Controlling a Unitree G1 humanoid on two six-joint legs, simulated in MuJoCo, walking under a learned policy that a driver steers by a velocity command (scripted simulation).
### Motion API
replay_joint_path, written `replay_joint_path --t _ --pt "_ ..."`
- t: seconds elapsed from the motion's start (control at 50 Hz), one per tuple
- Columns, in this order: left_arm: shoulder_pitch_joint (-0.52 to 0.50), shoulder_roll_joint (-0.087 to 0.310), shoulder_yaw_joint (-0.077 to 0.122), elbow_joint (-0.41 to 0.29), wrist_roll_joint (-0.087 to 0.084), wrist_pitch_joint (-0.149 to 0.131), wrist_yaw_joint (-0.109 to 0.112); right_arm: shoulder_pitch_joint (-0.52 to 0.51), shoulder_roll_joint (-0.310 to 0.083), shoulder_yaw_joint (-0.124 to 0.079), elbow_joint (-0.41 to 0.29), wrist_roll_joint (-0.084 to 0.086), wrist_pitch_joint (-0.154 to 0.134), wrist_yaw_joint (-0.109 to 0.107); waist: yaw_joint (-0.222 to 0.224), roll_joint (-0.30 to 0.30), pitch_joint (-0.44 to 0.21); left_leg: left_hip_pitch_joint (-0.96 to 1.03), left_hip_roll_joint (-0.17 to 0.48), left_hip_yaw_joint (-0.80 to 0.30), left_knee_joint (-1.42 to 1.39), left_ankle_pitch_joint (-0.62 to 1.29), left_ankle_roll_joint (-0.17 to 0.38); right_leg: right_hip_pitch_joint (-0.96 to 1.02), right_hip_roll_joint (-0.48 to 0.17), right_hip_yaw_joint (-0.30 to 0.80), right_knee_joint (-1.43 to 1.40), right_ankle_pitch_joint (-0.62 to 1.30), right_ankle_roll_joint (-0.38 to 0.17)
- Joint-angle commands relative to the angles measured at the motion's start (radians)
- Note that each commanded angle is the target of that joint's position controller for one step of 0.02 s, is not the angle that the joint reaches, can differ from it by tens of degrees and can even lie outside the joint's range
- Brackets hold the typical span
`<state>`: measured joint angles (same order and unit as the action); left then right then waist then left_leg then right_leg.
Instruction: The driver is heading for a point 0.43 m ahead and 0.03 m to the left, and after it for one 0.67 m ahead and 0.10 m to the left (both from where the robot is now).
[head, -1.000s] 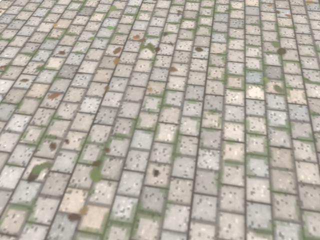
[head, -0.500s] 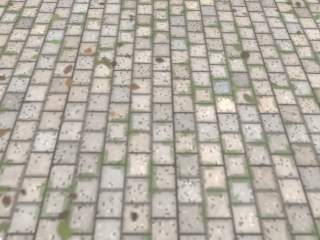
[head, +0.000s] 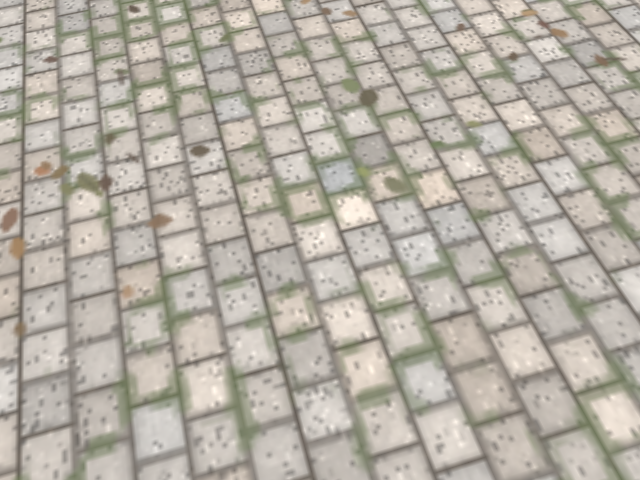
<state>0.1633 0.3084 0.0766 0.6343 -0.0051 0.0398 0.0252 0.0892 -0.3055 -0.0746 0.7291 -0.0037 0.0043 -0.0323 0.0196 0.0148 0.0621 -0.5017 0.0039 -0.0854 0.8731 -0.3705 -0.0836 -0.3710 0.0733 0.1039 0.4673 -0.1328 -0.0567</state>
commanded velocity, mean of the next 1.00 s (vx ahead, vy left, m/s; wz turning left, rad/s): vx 0.05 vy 0.00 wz -0.20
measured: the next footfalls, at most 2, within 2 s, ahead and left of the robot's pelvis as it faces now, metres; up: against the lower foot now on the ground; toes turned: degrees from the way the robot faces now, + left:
left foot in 0.14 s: +0.08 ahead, +0.15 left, +0.00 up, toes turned -10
right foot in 0.48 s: +0.00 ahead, -0.11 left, +0.00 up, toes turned -6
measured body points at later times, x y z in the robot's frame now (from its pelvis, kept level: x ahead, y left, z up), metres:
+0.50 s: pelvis +0.01 +0.03 +0.00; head +0.03 +0.02 +0.45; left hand +0.19 +0.27 -0.11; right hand +0.09 -0.25 -0.11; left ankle +0.04 +0.15 -0.74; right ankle -0.04 -0.10 -0.74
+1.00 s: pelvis +0.04 +0.03 +0.00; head +0.04 +0.04 +0.45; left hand +0.15 +0.28 -0.14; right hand +0.08 -0.27 -0.12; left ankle +0.06 +0.13 -0.74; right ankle -0.04 -0.10 -0.74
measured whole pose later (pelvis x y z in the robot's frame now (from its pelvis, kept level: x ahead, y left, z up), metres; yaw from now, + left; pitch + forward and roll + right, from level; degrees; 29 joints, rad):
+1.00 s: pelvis +0.04 +0.03 +0.00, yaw -10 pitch +0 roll -1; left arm 0.32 0.26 0.05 0.83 -0.02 0.00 0.02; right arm 0.25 -0.29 -0.05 0.90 0.02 -0.08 0.01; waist 0.00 -0.02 0.00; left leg -0.26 0.01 0.04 0.57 -0.33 0.05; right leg -0.13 0.01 0.07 0.49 -0.35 0.00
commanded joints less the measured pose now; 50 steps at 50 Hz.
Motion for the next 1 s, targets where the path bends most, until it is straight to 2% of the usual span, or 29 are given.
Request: replay_joint_path --t 0.02,0.08,0.12,0.14,0.16,0.18,0.2,0.22,0.24,0.26,0.28,0.32,0.36,0.42,0.46,0.48,0.5,0.52,0.54,0.56,0.62,0.76,0.8,0.84,0.88,0.92,0.94,0.98,1.0 --pt "-0.033 0.175 0.052 -0.078 0.001 -0.006 0.005 0.016 -0.075 -0.018 -0.058 0.006 -0.015 0.006 -0.002 -0.164 -0.181 0.068 -0.023 0.001 -0.102 0.016 0.000 0.135 -0.229 0.300 -0.128 0.019 -0.173" --pt "-0.037 0.171 0.051 -0.080 -0.005 0.002 -0.002 0.031 -0.084 -0.023 -0.062 0.011 -0.027 0.020 -0.002 -0.181 -0.172 0.120 -0.038 0.000 -0.224 0.010 0.022 0.149 -0.225 0.375 -0.105 0.026 -0.160" --pt "-0.064 0.159 0.045 -0.086 -0.017 0.010 0.002 0.100 -0.080 -0.027 -0.042 0.009 -0.037 0.030 -0.045 -0.176 -0.176 0.234 -0.036 0.027 -0.424 0.132 0.052 0.128 -0.194 0.368 -0.052 0.041 -0.117" --pt "-0.035 0.130 0.036 -0.081 -0.018 0.012 0.006 0.126 -0.109 -0.036 -0.036 -0.002 -0.038 0.030 -0.044 -0.136 -0.184 0.329 0.037 -0.015 -0.503 0.209 0.082 0.072 -0.150 0.327 0.006 -0.032 -0.067" --pt "0.003 0.074 0.021 -0.086 -0.007 0.010 0.005 0.107 -0.189 -0.049 -0.051 -0.024 -0.033 0.025 0.000 0.084 -0.173 0.394 0.246 -0.231 -0.569 0.272 0.170 -0.061 -0.038 0.177 0.194 -0.245 -0.002" --pt "-0.025 0.121 0.036 -0.109 -0.007 -0.003 0.007 0.085 -0.209 -0.052 -0.054 -0.054 -0.031 0.027 -0.001 0.289 -0.112 0.305 0.376 -0.438 -0.610 0.389 0.335 -0.176 0.064 0.053 0.395 -0.492 0.049" --pt "0.007 0.185 0.058 -0.081 0.006 -0.010 0.008 0.038 -0.153 -0.036 -0.082 -0.047 -0.038 0.025 -0.002 0.195 -0.105 0.283 0.377 -0.407 -0.602 0.411 0.369 -0.168 0.025 0.100 0.579 -0.476 0.078" --pt "0.033 0.191 0.066 -0.051 -0.002 -0.007 0.006 0.001 -0.122 -0.027 -0.086 -0.031 -0.038 0.020 0.019 0.138 -0.097 0.285 0.317 -0.307 -0.575 0.415 0.328 -0.172 0.027 0.098 0.654 -0.418 0.092" --pt "0.054 0.161 0.062 -0.025 -0.002 0.002 0.011 -0.019 -0.107 -0.023 -0.088 -0.013 -0.038 0.018 0.027 0.110 -0.090 0.308 0.259 -0.234 -0.554 0.403 0.287 -0.181 0.024 0.092 0.685 -0.373 0.112" --pt "0.054 0.136 0.055 -0.019 0.001 0.008 0.013 -0.014 -0.092 -0.016 -0.084 0.001 -0.038 0.017 0.014 0.109 -0.084 0.333 0.250 -0.208 -0.540 0.450 0.284 -0.201 0.022 0.098 0.709 -0.340 0.128" --pt "0.048 0.104 0.045 -0.017 -0.002 0.011 0.012 0.000 -0.082 -0.009 -0.077 0.003 -0.035 0.015 0.010 0.107 -0.085 0.336 0.226 -0.165 -0.534 0.497 0.285 -0.181 0.022 0.083 0.692 -0.325 0.141" --pt "0.008 0.066 0.027 -0.029 -0.009 0.010 0.010 0.023 -0.068 -0.004 -0.066 -0.004 -0.028 0.014 -0.010 0.135 -0.104 0.385 0.200 -0.114 -0.521 0.526 0.286 -0.144 -0.003 0.039 0.552 -0.304 0.158" --pt "-0.024 0.032 0.008 -0.038 -0.003 0.008 0.005 0.027 -0.081 -0.006 -0.059 -0.005 -0.020 0.013 -0.030 0.170 -0.126 0.398 0.188 -0.087 -0.506 0.534 0.280 -0.043 -0.049 -0.020 0.358 -0.316 0.164" --pt "-0.021 0.050 0.009 -0.026 -0.012 0.005 -0.001 0.070 -0.124 -0.015 -0.040 0.006 -0.006 0.018 -0.052 0.192 -0.127 0.395 0.202 -0.113 -0.483 0.545 0.289 0.077 -0.050 -0.084 0.115 -0.251 0.151" --pt "0.029 0.058 0.009 0.007 -0.003 0.002 -0.004 0.092 -0.105 -0.005 -0.021 0.021 -0.008 0.021 -0.023 0.155 -0.112 0.345 0.182 -0.103 -0.465 0.523 0.242 0.216 -0.051 -0.084 -0.155 -0.012 0.107" --pt "0.034 0.095 0.012 0.001 0.006 0.001 0.001 0.123 -0.090 0.003 -0.011 0.011 -0.022 0.025 -0.034 0.099 -0.136 0.280 0.168 -0.092 -0.457 0.451 0.183 0.325 -0.114 -0.005 -0.151 0.113 0.074" --pt "0.046 0.169 0.025 -0.003 0.014 0.004 0.010 0.144 -0.067 0.013 -0.018 -0.021 -0.041 0.037 -0.072 -0.068 -0.180 0.215 0.098 -0.014 -0.394 0.321 0.126 0.405 -0.223 0.089 -0.056 0.366 0.024" --pt "0.007 0.114 0.012 0.016 0.019 0.002 0.001 0.131 -0.030 0.023 -0.013 -0.024 -0.047 0.037 -0.081 -0.180 -0.182 0.284 0.051 0.049 -0.439 0.162 0.071 0.273 -0.228 0.090 -0.048 0.211 -0.036" --pt "-0.019 0.061 0.001 0.003 0.021 -0.006 -0.010 0.070 -0.067 0.019 -0.007 -0.029 -0.046 0.035 -0.046 -0.123 -0.140 0.304 0.044 0.057 -0.426 0.179 0.042 0.232 -0.188 0.079 -0.068 0.082 -0.029" --pt "-0.010 0.048 -0.004 0.017 0.029 -0.013 -0.012 0.042 -0.067 0.017 -0.006 -0.024 -0.042 0.032 -0.035 -0.105 -0.123 0.309 0.040 0.064 -0.422 0.200 0.040 0.206 -0.171 0.070 -0.078 0.020 -0.010" --pt "0.001 0.063 -0.007 0.038 0.022 -0.031 -0.010 0.060 -0.062 0.017 0.014 -0.015 -0.024 0.022 -0.041 -0.103 -0.058 0.308 0.044 0.057 -0.428 0.225 0.047 0.152 -0.152 0.058 -0.085 -0.001 0.013" --pt "0.015 0.045 -0.017 0.080 0.019 -0.039 -0.004 0.086 -0.061 0.014 0.082 -0.010 -0.021 0.010 -0.038 -0.052 -0.037 0.322 0.046 0.057 -0.444 0.234 0.035 0.139 -0.134 0.049 -0.088 -0.033 0.017" --pt "0.045 0.064 -0.010 0.101 0.012 -0.035 0.001 0.097 -0.055 0.014 0.104 -0.002 -0.018 0.005 -0.024 -0.072 -0.050 0.294 0.001 0.113 -0.386 0.072 0.038 0.149 -0.128 0.063 -0.123 -0.303 -0.007" --pt "0.091 0.121 0.007 0.111 0.003 -0.031 0.003 0.063 -0.052 0.012 0.090 0.010 -0.030 0.004 0.012 -0.158 0.018 0.140 -0.036 0.158 -0.240 -0.066 0.052 0.137 -0.222 0.222 -0.229 -0.634 -0.086" --pt "0.117 0.136 0.012 0.124 -0.004 -0.047 0.005 0.027 -0.057 0.009 0.064 0.027 -0.058 0.012 0.025 -0.211 0.084 0.033 0.010 0.099 -0.114 -0.101 0.095 0.122 -0.332 0.384 -0.302 -0.673 -0.162" --pt "0.104 0.115 0.009 0.127 -0.012 -0.065 0.005 0.040 -0.063 0.006 0.063 0.039 -0.084 0.031 0.009 -0.210 0.082 -0.026 0.053 0.064 -0.113 -0.159 0.140 0.189 -0.362 0.389 -0.295 -0.563 -0.175" --pt "0.077 0.110 0.008 0.122 -0.021 -0.067 0.003 0.062 -0.058 0.008 0.073 0.041 -0.095 0.040 -0.011 -0.187 0.067 0.029 0.055 0.073 -0.195 -0.133 0.156 0.187 -0.342 0.339 -0.279 -0.502 -0.158" --pt "0.001 0.105 0.006 0.107 -0.028 -0.063 -0.002 0.210 -0.052 0.001 0.152 0.030 -0.105 0.050 -0.091 -0.138 -0.004 0.363 -0.007 0.145 -0.395 0.139 0.153 0.051 -0.243 0.178 -0.197 -0.366 -0.102" --pt "-0.004 0.070 -0.003 0.104 -0.016 -0.065 -0.003 0.296 -0.066 -0.009 0.193 0.020 -0.103 0.050 -0.120 -0.092 -0.036 0.500 -0.010 0.119 -0.405 0.165 0.139 -0.023 -0.188 0.106 -0.089 -0.303 -0.069"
